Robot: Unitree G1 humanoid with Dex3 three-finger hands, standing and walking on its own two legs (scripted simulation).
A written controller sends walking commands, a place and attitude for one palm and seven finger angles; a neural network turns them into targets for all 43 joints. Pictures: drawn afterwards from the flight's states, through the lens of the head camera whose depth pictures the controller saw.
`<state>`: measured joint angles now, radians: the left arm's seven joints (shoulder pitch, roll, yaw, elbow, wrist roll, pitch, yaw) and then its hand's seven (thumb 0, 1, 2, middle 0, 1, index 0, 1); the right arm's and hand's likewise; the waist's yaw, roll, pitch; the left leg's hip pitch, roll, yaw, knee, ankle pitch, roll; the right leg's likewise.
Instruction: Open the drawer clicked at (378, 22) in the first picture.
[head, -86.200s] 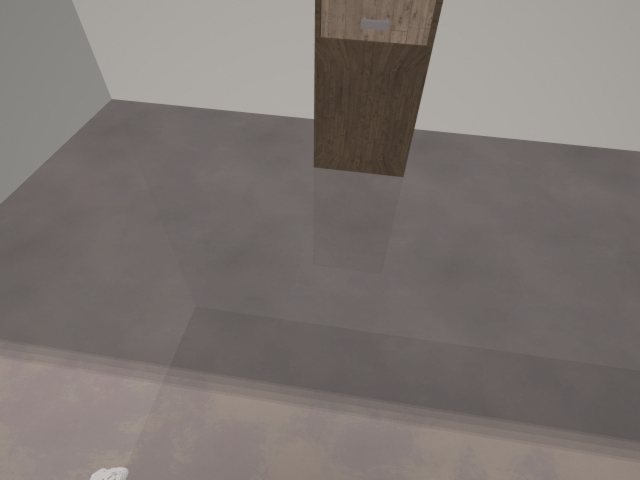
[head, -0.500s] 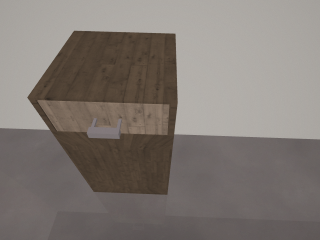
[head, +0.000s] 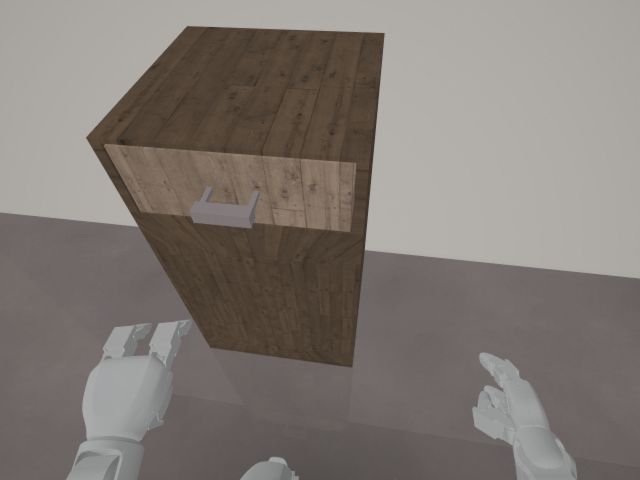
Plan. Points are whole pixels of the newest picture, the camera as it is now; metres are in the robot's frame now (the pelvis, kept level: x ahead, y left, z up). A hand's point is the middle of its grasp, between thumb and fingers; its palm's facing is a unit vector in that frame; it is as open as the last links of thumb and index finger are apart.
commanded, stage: raise the hand with hooked fingers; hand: left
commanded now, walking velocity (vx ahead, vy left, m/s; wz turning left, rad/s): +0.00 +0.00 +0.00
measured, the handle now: (227, 204) +0.52 +0.25 +0.01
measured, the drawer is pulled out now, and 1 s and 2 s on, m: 0.00 0.00 0.00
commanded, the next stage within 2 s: move the hooked fingers above the handle in 1.34 s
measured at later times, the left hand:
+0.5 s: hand (151, 302) +0.29 +0.26 +0.06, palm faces +0.07 -0.11 -0.99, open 12.3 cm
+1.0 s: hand (123, 240) +0.33 +0.29 +0.13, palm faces +0.04 -0.09 -1.00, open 13.8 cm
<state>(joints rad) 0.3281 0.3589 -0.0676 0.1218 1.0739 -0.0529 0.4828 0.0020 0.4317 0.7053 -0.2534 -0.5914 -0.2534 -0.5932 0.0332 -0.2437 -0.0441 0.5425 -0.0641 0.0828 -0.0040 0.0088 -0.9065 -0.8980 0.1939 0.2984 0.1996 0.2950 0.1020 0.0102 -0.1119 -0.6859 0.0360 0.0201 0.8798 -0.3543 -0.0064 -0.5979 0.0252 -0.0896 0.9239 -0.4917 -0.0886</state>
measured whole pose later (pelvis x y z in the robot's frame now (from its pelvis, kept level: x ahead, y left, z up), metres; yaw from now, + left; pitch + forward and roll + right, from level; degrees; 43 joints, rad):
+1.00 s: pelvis +0.02 +0.05 +0.04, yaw +0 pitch +2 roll +0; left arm -0.11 0.47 -0.08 0.09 0.93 0.05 0.07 0.00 -0.49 0.31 -0.32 -1.19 -0.32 -1.19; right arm 0.11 -0.22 0.01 0.61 0.01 0.15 -0.02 0.01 -0.90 -0.90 0.20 0.30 0.20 0.30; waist 0.07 0.07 -0.02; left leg -0.34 -0.02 0.05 0.54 -0.24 0.04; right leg -0.24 -0.01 -0.05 0.53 -0.33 -0.01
